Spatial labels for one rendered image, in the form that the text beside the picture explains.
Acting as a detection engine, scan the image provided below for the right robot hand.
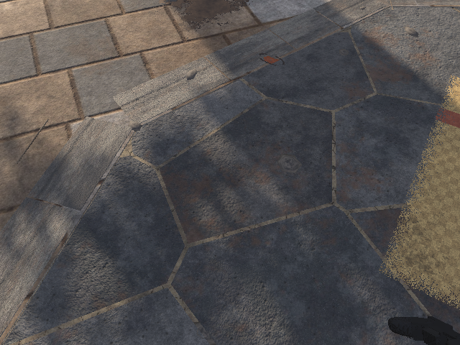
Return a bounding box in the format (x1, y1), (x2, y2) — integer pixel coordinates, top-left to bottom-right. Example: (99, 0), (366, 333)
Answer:
(388, 316), (460, 345)

